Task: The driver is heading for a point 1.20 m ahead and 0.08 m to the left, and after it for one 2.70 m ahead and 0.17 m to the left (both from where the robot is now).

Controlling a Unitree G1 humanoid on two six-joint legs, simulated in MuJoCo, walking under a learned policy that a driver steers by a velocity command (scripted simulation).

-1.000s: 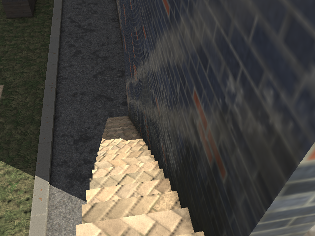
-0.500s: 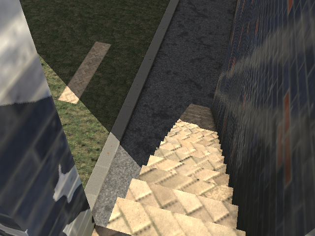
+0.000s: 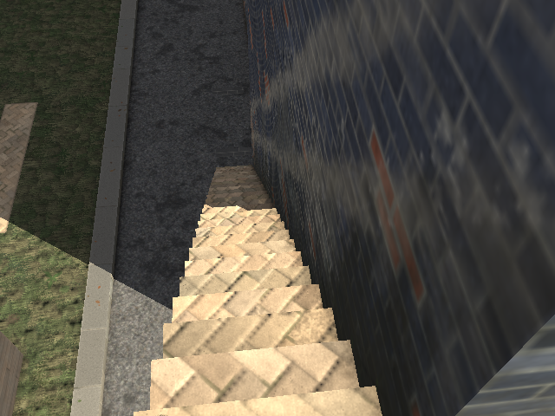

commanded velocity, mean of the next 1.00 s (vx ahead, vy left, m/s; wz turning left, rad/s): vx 0.91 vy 0.23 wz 0.17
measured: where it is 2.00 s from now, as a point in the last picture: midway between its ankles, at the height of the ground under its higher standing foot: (250, 275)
